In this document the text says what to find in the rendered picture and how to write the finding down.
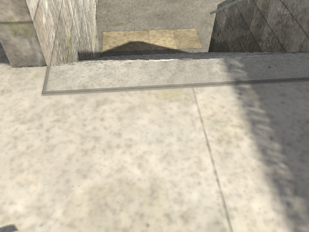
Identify stairs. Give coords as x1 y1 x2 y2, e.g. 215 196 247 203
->
58 51 309 66

